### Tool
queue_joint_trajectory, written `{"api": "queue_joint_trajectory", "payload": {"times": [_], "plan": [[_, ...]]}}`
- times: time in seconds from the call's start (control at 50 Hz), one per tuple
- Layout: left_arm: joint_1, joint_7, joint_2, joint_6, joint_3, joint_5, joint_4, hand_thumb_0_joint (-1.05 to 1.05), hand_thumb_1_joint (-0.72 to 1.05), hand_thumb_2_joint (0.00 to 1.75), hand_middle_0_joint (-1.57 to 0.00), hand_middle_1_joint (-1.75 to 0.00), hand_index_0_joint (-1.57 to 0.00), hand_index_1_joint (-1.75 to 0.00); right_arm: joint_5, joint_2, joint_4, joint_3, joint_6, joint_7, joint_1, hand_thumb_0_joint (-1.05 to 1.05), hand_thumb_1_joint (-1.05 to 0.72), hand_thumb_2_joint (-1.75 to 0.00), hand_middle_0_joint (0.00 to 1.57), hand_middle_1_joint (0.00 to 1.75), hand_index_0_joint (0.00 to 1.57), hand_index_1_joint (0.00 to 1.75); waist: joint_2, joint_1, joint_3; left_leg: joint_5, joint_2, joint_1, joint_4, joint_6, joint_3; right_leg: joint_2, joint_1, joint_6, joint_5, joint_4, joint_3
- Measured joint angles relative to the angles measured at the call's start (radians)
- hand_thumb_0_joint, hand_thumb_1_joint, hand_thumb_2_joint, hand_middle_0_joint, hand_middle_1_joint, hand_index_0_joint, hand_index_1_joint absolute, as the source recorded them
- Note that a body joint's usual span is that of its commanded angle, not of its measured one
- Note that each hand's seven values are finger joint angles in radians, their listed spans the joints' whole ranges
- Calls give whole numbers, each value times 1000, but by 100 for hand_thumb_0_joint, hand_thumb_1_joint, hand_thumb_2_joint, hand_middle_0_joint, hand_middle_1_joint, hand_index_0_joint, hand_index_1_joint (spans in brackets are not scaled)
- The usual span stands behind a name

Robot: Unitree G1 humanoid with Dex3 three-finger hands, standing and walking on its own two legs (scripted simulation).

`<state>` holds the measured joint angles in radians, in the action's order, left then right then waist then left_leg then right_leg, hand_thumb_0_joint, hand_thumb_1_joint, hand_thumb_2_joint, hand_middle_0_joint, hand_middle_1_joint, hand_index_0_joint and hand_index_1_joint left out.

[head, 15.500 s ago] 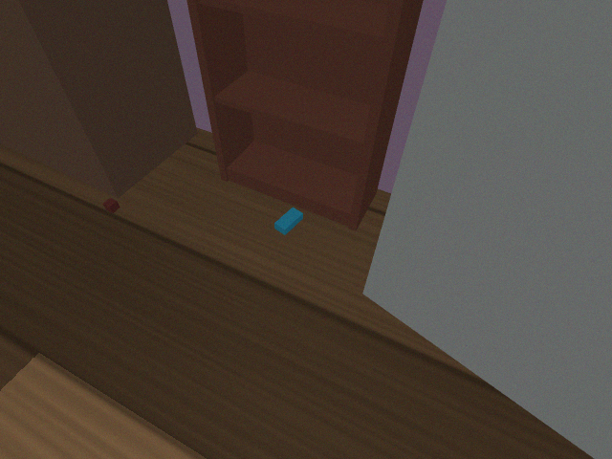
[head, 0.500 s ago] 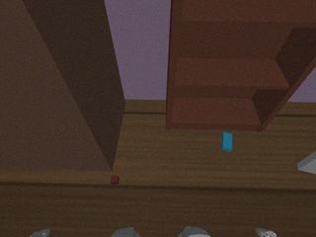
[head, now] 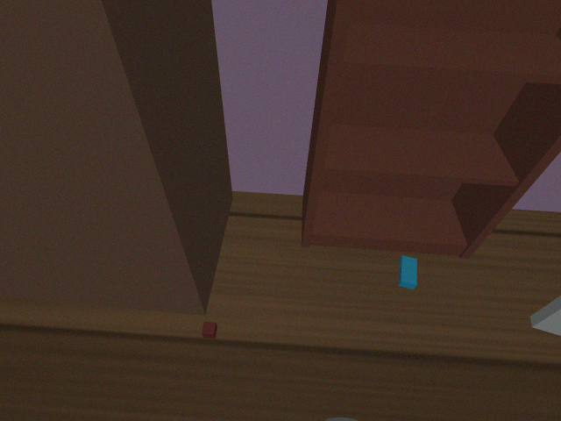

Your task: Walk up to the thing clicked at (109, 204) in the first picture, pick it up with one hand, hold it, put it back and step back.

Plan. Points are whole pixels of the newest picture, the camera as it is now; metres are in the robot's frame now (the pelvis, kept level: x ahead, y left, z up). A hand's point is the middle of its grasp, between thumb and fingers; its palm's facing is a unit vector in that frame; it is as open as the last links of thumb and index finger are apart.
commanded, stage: walk up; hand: left
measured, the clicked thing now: (209, 330) +0.51 +0.22 -0.73
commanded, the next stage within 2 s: stand in 0.94 s
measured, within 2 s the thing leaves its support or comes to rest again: neither
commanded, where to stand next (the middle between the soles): +0.11 +0.01 m, yaw -2 degrees
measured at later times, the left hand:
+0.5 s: hand out of the picture +0.13 +0.25 -0.13, palm faces -0.01 -0.93 -0.36, open 7.4 cm
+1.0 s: hand out of the picture +0.11 +0.25 -0.13, palm faces -0.05 -0.94 -0.33, open 7.4 cm
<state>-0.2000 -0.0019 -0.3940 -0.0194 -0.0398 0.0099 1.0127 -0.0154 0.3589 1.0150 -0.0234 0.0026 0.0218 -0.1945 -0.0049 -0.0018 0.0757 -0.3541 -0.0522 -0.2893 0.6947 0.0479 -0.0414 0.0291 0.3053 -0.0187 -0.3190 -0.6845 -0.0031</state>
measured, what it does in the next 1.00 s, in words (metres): stands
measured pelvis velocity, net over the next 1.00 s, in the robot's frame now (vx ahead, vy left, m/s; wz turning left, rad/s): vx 0.01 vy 0.01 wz -0.03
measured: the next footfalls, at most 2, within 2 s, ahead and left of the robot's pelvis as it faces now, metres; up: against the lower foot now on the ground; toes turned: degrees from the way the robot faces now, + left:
none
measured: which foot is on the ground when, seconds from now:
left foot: down 0.00-1.00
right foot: down 0.00-1.00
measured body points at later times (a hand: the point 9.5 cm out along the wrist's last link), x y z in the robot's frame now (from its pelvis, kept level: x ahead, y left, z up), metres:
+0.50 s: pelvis +0.02 -0.01 +0.02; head +0.03 -0.01 +0.47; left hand +0.13 +0.30 -0.10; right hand +0.12 -0.31 -0.11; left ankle +0.02 +0.15 -0.72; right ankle +0.03 -0.14 -0.72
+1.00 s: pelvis +0.01 +0.01 +0.03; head +0.03 +0.01 +0.48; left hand +0.11 +0.30 -0.11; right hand +0.07 -0.30 -0.11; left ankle +0.02 +0.15 -0.72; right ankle +0.03 -0.14 -0.72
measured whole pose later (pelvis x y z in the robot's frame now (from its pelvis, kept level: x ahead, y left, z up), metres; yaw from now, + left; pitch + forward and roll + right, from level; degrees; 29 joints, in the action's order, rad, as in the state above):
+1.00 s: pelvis +0.01 +0.01 +0.03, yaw -2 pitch -2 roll +0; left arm -0.08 0.02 -0.34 0.00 -0.02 0.01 1.15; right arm -0.02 0.35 1.15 -0.01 -0.01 0.01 -0.11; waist 0.00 -0.01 0.06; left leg -0.21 -0.05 -0.12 0.37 0.04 0.01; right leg 0.04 0.17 -0.04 -0.18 -0.39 0.03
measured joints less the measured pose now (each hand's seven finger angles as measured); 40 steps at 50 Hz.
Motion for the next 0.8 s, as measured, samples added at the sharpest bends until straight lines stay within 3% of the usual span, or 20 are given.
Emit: {"api": "queue_joint_trajectory", "payload": {"times": [0.16, 0.44, 0.8], "plan": [[34, 17, 44, 4, 24, -2, 50, 0, 91, 90, -21, -30, -20, -30, 2, 0, 40, 13, -14, -4, 42, 0, -90, -90, 21, 30, 20, 30, 13, 6, -16, 39, -6, 42, -102, 0, 8, -5, -36, 0, 29, 93, 2], [138, 6, 42, 1, 23, -10, 94, 0, 91, 90, -20, -30, -20, -30, 11, 16, 79, 7, -18, -19, 135, 0, -90, -90, 20, 30, 20, 30, 21, 1, -9, 84, -6, 110, -207, 11, 17, -3, -88, 2, 59, 168, 7], [143, 20, 51, 15, 20, -2, 122, 0, 91, 90, -20, -30, -20, -30, -1, -2, 126, 14, -15, -9, 92, 0, -90, -90, 20, 30, 20, 30, 3, -8, -11, 140, -2, 157, -307, 1, 44, 0, -129, -10, 126, 275, 30]]}}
